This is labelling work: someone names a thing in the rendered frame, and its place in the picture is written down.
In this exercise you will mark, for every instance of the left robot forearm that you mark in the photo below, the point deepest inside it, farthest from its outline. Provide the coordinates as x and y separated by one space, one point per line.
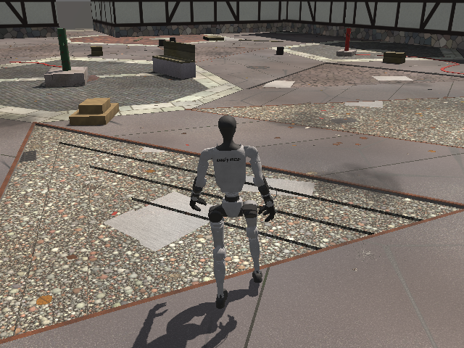
196 191

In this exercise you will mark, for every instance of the robot right hand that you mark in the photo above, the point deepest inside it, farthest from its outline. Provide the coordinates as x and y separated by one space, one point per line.
270 210

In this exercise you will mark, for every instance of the left robot thigh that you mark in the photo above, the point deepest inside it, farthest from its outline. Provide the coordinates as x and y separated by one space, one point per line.
217 227

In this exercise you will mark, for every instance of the left robot upper arm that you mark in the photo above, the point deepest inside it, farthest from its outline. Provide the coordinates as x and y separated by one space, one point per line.
203 166

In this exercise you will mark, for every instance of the right robot shin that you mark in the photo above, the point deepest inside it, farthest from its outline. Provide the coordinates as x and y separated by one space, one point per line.
254 246

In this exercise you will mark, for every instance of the right robot forearm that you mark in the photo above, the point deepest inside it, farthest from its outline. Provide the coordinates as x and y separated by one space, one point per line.
265 193

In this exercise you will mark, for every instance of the robot left hand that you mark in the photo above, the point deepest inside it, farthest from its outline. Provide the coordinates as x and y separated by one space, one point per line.
200 201

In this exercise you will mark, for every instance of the right robot upper arm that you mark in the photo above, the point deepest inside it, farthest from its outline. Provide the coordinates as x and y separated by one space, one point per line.
256 166

